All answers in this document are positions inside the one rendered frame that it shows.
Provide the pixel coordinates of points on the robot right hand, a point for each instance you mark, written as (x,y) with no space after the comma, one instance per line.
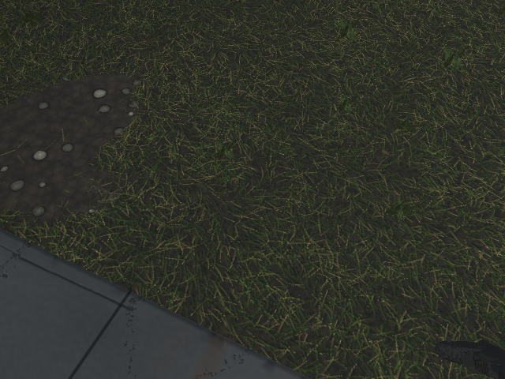
(483,356)

